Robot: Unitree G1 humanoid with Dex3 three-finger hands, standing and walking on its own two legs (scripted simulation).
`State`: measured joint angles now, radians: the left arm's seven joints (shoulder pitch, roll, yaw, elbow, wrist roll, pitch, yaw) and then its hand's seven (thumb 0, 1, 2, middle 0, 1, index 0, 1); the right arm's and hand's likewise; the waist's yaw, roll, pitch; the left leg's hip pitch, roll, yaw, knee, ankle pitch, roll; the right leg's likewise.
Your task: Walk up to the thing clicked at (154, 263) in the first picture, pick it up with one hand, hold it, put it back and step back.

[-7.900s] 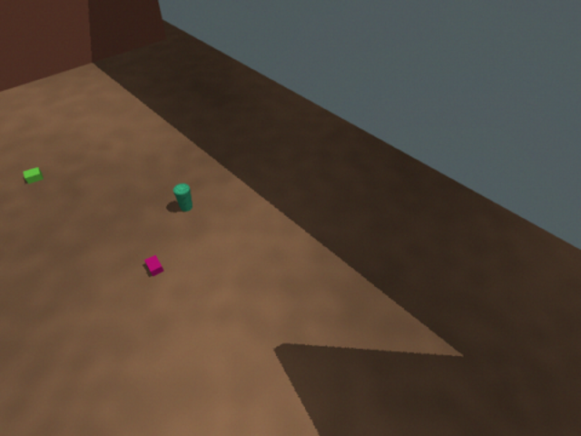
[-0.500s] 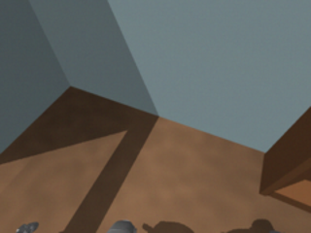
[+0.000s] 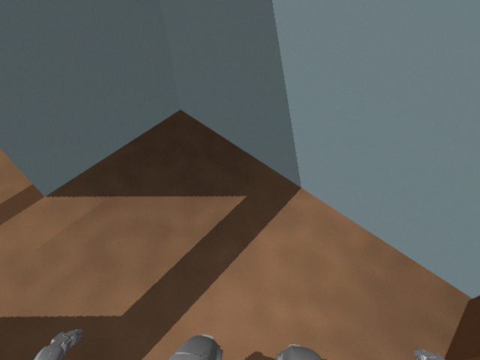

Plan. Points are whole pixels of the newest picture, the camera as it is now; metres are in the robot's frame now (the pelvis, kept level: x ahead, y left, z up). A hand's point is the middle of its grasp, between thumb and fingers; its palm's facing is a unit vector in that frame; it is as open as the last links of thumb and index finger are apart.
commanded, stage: walk up
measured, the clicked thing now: out of the picture -0.68 -0.62 -0.72
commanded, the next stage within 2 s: stand in 0.94 s
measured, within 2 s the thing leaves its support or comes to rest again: neither
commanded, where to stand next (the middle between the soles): +0.08 +0.02 m, yaw +13 degrees
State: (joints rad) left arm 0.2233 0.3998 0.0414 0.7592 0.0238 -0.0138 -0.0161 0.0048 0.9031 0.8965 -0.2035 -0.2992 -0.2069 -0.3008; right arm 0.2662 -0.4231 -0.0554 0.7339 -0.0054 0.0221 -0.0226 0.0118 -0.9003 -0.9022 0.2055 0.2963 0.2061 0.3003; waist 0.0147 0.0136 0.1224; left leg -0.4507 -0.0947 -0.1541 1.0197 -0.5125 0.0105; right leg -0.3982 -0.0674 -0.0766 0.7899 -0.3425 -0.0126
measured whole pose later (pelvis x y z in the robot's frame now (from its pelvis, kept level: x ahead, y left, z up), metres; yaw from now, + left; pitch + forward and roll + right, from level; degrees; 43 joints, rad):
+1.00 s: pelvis +0.02 +0.01 +0.03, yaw +15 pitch -2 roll -1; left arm 0.09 0.40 0.02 1.05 0.00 0.01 -0.01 0.00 0.90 0.90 -0.20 -0.30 -0.20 -0.30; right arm 0.09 -0.35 0.01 1.06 -0.01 -0.02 0.00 0.01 -0.90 -0.90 0.21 0.30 0.21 0.30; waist 0.04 -0.02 0.07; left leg -0.27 -0.04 -0.14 0.55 -0.24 -0.01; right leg -0.19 -0.08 -0.11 0.51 -0.27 0.04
